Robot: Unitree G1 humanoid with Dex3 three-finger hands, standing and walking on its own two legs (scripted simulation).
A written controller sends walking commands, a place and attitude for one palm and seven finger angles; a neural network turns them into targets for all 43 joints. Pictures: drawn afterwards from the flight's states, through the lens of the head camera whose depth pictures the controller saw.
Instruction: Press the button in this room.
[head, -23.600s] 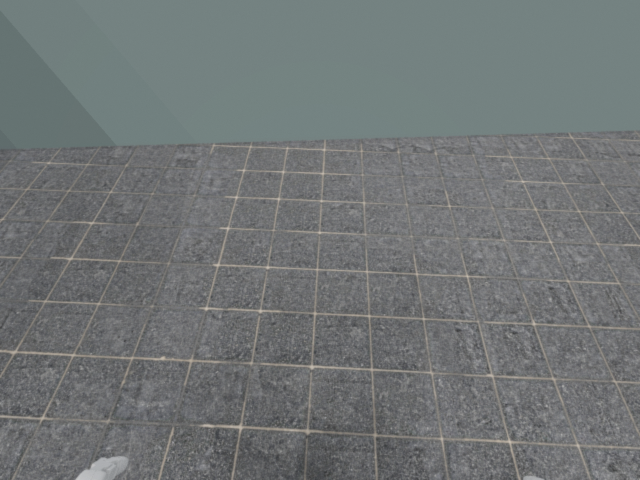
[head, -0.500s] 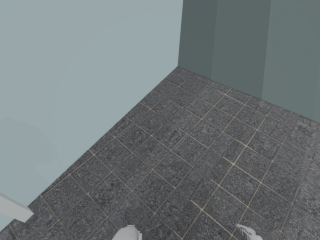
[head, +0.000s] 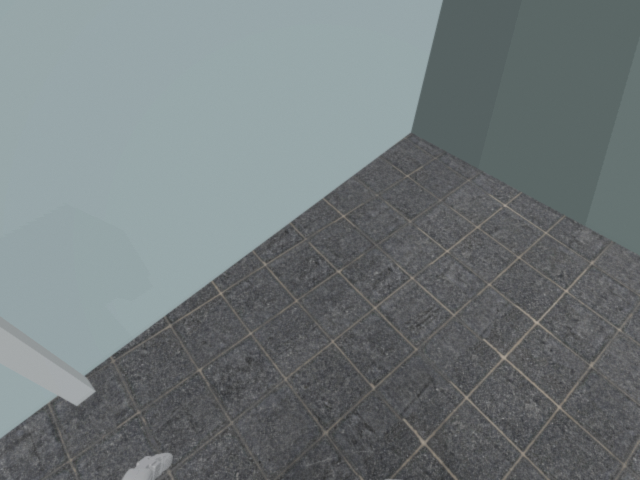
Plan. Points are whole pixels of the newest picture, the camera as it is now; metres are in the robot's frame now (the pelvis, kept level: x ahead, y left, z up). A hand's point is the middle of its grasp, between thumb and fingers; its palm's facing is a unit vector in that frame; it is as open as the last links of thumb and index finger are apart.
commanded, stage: turn to face it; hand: left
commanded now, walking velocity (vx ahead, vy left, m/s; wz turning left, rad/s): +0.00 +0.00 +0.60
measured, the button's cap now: out of the picture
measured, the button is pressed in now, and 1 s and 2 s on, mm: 0 0 0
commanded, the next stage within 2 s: take the last steps up to it in 1.12 s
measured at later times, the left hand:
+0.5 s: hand out of the picture -0.05 +0.22 -0.19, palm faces +0.36 -0.90 -0.25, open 7.4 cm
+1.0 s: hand out of the picture -0.03 +0.19 -0.14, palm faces +0.58 -0.76 -0.30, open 7.4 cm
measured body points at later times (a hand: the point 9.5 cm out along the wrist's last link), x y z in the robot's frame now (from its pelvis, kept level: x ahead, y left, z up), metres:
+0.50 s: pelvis -0.02 +0.00 -0.02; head +0.03 +0.04 +0.43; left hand -0.07 +0.27 -0.17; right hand +0.18 -0.21 -0.14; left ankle -0.08 +0.11 -0.74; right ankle +0.00 -0.14 -0.72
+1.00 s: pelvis +0.01 -0.03 +0.00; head +0.06 -0.04 +0.44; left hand -0.06 +0.23 -0.12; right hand +0.22 -0.20 -0.17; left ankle -0.11 +0.07 -0.65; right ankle +0.07 -0.11 -0.74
